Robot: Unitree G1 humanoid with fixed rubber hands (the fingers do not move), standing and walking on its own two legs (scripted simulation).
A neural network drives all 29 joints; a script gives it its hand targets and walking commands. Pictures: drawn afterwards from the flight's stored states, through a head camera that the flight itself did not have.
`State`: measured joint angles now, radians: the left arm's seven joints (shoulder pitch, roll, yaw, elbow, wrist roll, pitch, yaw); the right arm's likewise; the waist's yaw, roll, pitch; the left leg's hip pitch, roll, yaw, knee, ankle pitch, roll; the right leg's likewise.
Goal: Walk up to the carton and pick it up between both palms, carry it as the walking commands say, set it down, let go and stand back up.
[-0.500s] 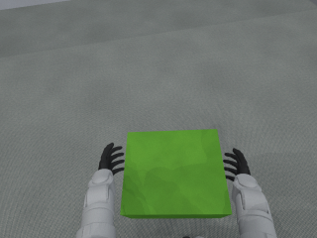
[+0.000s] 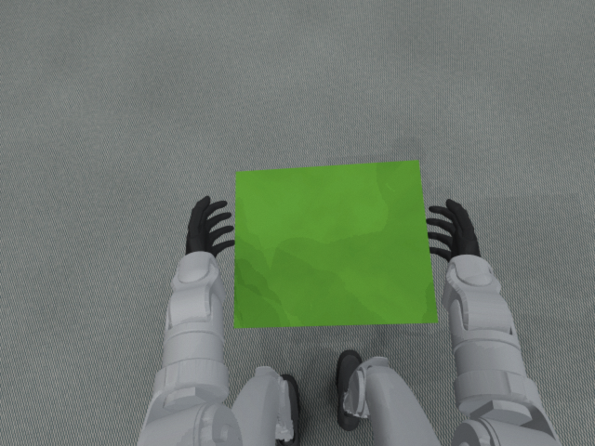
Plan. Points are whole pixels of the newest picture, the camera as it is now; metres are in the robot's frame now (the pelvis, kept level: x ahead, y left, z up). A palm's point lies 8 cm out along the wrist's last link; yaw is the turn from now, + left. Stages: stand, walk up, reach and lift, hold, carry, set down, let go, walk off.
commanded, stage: set down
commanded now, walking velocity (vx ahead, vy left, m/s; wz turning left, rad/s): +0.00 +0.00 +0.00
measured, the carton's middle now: (329, 250) +0.40 -0.02 -0.16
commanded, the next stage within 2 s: none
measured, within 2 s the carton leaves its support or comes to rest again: neither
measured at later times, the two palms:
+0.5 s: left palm (215, 243) +0.41 +0.17 -0.15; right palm (433, 240) +0.41 -0.19 -0.15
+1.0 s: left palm (228, 245) +0.44 +0.18 -0.24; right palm (414, 242) +0.43 -0.18 -0.24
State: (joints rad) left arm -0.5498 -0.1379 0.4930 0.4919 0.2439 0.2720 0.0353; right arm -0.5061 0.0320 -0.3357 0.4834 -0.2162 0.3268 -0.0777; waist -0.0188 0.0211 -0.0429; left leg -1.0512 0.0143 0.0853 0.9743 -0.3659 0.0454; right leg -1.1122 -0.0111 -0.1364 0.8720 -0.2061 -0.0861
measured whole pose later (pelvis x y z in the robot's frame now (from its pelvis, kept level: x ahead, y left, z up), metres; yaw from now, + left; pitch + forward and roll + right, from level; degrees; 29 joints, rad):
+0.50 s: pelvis -0.01 -0.01 -0.06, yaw -1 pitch +37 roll +1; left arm -0.73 -0.08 0.60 0.49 0.24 0.32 0.00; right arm -0.74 0.03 -0.34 0.51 -0.22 0.39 -0.12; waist 0.00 0.02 -0.10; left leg -1.44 0.01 0.09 1.25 -0.46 0.05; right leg -1.52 0.00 -0.11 1.15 -0.28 -0.10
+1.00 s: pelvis -0.03 +0.01 -0.13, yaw -2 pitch +41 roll -1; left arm -0.96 -0.04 0.53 0.49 0.24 0.32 0.08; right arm -0.94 -0.10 -0.34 0.51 -0.14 0.38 -0.12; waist 0.00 0.02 0.03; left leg -1.74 0.00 0.09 1.53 -0.50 0.07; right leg -1.81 -0.03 -0.11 1.40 -0.30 -0.10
